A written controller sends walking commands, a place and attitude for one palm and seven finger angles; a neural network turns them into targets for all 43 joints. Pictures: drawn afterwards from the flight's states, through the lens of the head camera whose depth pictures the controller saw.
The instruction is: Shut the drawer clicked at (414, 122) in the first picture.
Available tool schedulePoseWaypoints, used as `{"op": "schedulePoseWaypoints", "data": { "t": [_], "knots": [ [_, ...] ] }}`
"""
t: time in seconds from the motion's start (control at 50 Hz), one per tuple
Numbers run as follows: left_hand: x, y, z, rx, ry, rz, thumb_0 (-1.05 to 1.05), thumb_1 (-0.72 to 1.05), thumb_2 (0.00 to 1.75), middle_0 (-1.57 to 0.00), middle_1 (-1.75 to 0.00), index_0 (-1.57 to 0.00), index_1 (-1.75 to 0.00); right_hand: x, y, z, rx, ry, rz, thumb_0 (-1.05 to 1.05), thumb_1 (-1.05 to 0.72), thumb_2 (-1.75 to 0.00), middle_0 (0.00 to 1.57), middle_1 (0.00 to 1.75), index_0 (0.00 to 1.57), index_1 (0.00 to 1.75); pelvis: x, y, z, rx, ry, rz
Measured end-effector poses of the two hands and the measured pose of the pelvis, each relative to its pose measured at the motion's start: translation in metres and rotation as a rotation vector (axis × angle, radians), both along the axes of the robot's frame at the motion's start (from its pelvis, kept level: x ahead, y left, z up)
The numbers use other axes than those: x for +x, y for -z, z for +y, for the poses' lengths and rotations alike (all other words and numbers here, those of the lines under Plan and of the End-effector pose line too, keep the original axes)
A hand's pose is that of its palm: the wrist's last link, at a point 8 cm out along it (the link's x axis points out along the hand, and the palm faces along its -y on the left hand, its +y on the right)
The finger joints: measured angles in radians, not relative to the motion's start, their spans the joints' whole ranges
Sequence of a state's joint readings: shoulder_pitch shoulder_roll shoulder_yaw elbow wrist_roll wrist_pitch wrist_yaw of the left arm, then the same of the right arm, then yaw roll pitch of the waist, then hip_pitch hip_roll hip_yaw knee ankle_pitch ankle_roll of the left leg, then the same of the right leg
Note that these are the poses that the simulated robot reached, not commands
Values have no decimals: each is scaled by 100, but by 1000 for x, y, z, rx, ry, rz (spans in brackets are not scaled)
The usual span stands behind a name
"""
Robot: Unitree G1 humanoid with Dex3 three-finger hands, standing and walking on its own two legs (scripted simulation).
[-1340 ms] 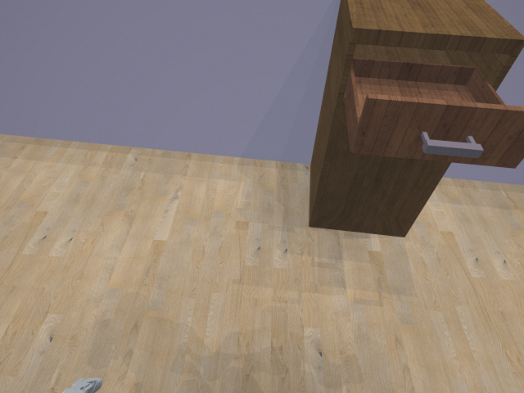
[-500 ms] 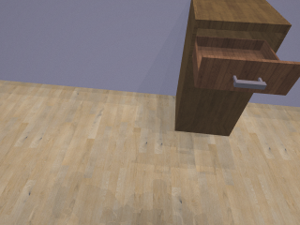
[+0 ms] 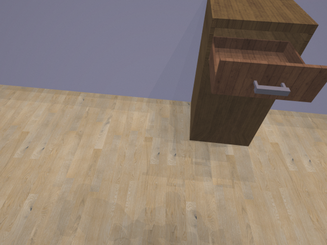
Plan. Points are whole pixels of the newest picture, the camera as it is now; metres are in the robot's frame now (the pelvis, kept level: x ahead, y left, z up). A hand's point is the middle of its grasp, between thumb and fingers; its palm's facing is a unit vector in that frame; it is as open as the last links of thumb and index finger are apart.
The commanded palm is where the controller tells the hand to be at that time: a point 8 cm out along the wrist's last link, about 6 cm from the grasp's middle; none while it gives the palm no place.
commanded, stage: look at it before walking up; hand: left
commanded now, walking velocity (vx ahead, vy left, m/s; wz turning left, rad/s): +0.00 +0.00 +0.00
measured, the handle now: (270, 87) +0.68 -0.37 +0.01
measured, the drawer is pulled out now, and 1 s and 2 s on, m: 0.28 0.28 0.28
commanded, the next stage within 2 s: walk to a spot facing it in 0.10 s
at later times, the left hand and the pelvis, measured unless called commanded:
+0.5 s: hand out of the picture +0.07 +0.21 -0.18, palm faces -0.12 -0.95 -0.30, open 7.4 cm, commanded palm none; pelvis +0.00 -0.01 -0.02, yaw -8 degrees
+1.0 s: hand out of the picture +0.10 +0.18 -0.17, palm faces -0.30 -0.92 -0.26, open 7.4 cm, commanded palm none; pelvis -0.02 +0.00 -0.01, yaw -23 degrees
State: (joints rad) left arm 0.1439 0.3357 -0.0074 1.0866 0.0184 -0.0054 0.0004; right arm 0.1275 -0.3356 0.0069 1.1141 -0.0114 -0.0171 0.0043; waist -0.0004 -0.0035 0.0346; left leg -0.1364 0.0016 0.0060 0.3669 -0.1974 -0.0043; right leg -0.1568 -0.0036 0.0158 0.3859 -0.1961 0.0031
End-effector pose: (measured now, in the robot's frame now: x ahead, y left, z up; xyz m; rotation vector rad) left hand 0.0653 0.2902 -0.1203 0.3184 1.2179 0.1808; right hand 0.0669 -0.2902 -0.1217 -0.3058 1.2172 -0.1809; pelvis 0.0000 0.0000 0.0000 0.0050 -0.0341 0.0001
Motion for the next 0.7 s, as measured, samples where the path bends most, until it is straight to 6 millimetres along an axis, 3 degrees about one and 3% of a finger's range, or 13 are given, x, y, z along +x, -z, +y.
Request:
{"op": "schedulePoseWaypoints", "data": {
  "t": [0.36,0.5,0.6,0.7],
  "knots": [
    [9,4,-3,4,10,17,1,90,90,-20,-30,-20,-30,10,3,5,5,36,-40,0,-91,-90,20,30,20,30,4,3,0,3,50,9],
    [8,20,-33,-35,67,62,1,90,90,-20,-30,-20,-30,-14,23,17,71,129,-61,0,-91,-90,20,30,20,30,-4,16,-8,34,139,5],
    [6,27,-64,-47,105,50,0,90,90,-20,-30,-20,-30,-40,49,12,126,197,-35,0,-91,-90,20,30,20,30,-9,29,-23,24,189,-4],
    [-4,19,-85,-66,115,72,0,90,90,-20,-30,-20,-30,-59,42,6,138,248,1,1,-91,-90,20,30,20,30,-16,18,-29,26,230,12]
  ]
}}
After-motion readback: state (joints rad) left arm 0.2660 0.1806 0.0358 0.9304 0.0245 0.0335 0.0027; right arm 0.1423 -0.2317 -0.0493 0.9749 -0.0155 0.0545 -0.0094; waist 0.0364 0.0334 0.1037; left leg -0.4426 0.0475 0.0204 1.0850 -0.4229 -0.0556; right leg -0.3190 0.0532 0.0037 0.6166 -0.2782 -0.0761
